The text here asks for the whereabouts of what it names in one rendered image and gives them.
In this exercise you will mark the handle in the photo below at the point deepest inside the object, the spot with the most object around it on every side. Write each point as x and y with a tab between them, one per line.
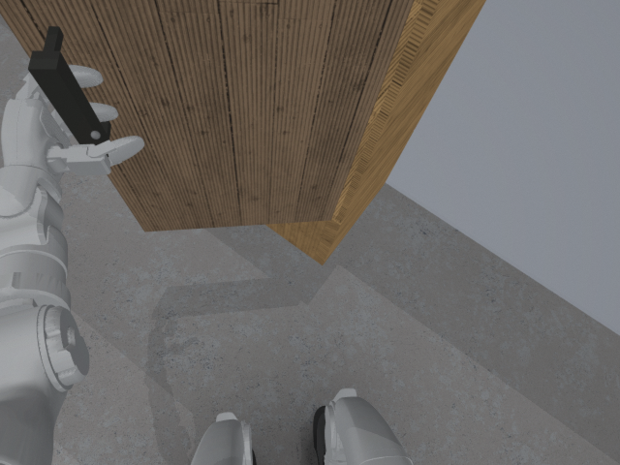
52	73

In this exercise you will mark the cupboard door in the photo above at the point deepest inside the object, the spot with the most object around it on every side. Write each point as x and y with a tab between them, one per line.
251	111

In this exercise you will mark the robot left hand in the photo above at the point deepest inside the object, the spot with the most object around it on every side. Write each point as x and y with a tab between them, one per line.
29	132

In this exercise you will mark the left robot upper arm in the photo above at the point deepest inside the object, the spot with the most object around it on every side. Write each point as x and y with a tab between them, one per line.
42	356

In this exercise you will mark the robot left thigh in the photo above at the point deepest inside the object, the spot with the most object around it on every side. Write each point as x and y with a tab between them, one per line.
225	442

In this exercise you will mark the left robot forearm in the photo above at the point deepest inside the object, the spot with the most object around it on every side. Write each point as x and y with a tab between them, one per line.
33	250

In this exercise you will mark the left robot shin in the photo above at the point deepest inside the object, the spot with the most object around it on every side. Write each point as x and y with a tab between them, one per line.
225	416

